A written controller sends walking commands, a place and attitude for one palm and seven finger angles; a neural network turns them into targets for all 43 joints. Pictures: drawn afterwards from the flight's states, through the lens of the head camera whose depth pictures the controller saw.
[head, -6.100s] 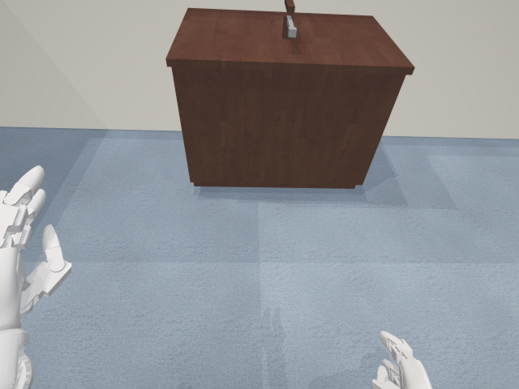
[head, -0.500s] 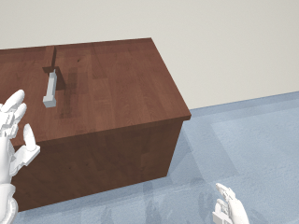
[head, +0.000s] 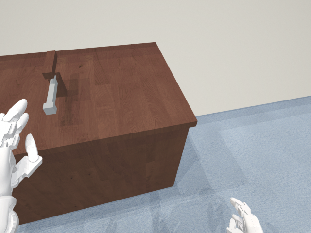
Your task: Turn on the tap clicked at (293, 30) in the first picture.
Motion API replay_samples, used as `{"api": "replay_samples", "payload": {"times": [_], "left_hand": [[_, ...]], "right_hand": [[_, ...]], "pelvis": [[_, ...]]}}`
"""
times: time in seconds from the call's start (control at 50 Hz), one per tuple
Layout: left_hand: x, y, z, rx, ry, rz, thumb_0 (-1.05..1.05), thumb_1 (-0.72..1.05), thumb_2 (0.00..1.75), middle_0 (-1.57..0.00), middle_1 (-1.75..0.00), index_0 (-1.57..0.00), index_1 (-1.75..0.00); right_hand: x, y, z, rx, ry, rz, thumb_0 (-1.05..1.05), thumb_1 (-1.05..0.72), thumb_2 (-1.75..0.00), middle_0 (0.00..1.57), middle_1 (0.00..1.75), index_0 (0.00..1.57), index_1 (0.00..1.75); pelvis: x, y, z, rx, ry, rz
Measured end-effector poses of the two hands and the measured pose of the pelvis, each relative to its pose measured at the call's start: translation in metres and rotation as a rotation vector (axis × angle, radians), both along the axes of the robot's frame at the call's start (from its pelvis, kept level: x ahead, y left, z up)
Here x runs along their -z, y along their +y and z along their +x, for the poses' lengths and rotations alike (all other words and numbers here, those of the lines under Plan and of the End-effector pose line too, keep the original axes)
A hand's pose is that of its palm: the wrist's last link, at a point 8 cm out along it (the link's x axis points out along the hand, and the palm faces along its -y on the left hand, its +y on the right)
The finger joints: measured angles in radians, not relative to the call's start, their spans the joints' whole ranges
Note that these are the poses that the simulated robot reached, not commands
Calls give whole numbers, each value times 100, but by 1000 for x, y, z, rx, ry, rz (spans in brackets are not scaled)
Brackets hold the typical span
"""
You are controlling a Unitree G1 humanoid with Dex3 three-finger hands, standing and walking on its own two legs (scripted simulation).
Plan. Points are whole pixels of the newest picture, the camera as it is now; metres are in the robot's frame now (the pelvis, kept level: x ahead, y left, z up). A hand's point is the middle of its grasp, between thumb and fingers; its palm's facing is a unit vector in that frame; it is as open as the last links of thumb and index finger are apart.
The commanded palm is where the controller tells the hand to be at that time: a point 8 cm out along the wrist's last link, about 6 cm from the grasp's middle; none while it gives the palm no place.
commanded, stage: shuffle to correct the standing spot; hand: left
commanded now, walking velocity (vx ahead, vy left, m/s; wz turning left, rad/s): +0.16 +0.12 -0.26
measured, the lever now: (50, 108) +0.43 +0.36 +0.05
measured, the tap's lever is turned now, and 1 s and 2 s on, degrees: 0 0 0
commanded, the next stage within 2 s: come to a stop and stand still in 0.48 s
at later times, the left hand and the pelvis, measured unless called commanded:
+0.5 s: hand (35, 133) +0.27 +0.28 +0.15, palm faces +0.39 -0.84 -0.38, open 7.4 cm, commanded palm +0.22 +0.31 +0.17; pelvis +0.05 +0.04 -0.03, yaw -3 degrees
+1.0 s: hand (46, 109) +0.33 +0.28 +0.16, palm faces +0.33 -0.87 -0.37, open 7.4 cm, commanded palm +0.28 +0.32 +0.17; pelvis +0.10 +0.06 +0.00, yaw -5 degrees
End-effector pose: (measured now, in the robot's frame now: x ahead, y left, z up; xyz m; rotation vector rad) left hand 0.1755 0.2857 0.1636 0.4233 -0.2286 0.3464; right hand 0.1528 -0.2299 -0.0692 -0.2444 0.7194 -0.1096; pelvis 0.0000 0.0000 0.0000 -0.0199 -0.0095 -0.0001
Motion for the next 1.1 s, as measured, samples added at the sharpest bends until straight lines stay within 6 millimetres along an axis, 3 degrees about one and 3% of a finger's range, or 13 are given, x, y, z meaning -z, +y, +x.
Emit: {"api": "replay_samples", "payload": {"times": [0.18, 0.34, 0.44, 0.54, 0.64, 0.76, 0.92, 1.1], "left_hand": [[0, 9, 24, -2, -54, 25, 1, 89, 90, -21, -30, -21, -30], [-6, 5, 45, 56, -112, 61, 1, 89, 90, -21, -30, -21, -30], [-4, 22, 43, 57, -139, 81, 1, 89, 90, -21, -30, -21, -30], [-4, 37, 66, 24, -113, 75, 1, 89, 90, -21, -30, -21, -30], [-15, 27, 90, 58, -87, 69, 1, 89, 90, -20, -30, -21, -30], [-17, 15, 109, 111, -62, 118, 1, 89, 90, -21, -30, -21, -30], [-3, 35, 117, 70, -20, 35, 1, 89, 90, -21, -30, -21, -30], [-12, 43, 128, 73, -54, 10, 1, 89, 90, -21, -30, -21, -30]], "right_hand": [[9, -1, 20, 20, -7, -11, 2, -90, -89, 20, 30, 20, 30], [19, 7, 41, 26, -2, 19, 2, -90, -89, 20, 30, 20, 30], [23, 18, 49, 16, 23, -11, 1, -90, -89, 20, 30, 20, 30], [26, 39, 50, 58, 9, 39, 2, -90, -89, 20, 30, 20, 30], [25, 56, 48, 57, 20, 105, 1, -90, -89, 20, 30, 20, 30], [37, 50, 56, 78, 47, 114, 1, -90, -89, 20, 30, 20, 30], [16, 34, 69, 134, 44, 4, 2, -90, -89, 20, 30, 20, 30], [-8, 47, 101, 96, -43, -11, 2, -90, -89, 20, 30, 20, 30]], "pelvis": [[11, 7, 22, 12, 0, 8], [21, 12, 36, -8, -8, -1], [28, 29, 43, 18, -14, -3], [23, 39, 53, 53, -29, 34], [12, 41, 66, 64, -7, 25], [16, 41, 80, 61, -7, 3], [9, 53, 94, 93, -19, 17], [1, 61, 100, 90, -3, 6]]}}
